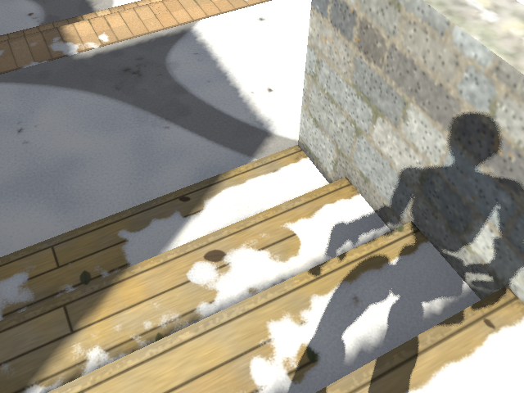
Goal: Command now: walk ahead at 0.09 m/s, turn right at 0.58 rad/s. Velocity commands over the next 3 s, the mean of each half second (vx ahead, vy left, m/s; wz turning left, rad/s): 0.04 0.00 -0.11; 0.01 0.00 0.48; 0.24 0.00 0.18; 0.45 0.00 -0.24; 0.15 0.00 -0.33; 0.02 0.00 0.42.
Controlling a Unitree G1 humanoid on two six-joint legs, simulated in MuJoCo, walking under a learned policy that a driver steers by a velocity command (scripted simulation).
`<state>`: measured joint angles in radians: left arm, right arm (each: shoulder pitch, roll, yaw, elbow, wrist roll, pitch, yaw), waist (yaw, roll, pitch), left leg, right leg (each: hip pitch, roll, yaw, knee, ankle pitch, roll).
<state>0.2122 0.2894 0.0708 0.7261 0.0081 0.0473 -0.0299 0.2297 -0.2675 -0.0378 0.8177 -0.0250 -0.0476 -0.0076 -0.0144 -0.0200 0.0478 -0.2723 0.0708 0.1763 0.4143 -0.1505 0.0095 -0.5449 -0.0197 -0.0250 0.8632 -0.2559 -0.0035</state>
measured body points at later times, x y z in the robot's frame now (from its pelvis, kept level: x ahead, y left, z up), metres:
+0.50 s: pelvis +0.01 -0.02 -0.01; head +0.02 -0.02 +0.44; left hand +0.17 +0.21 -0.12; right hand +0.07 -0.28 -0.14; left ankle -0.03 +0.07 -0.72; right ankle +0.07 -0.10 -0.74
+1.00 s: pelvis -0.01 -0.02 +0.01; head +0.02 -0.01 +0.46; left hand +0.03 +0.28 -0.11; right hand +0.19 -0.25 -0.09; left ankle -0.03 +0.06 -0.74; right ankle +0.02 -0.17 -0.71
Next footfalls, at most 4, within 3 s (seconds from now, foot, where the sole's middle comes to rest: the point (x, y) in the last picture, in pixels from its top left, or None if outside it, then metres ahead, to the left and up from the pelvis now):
0.10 right None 0.11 -0.11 -0.78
0.56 left None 0.01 0.07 -0.78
1.10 right None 0.06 -0.16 -0.78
1.56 left None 0.22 0.15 -0.78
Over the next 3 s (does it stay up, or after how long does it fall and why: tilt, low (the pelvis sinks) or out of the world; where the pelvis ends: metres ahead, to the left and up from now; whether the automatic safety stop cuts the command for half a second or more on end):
stays up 0.54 0.21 -0.14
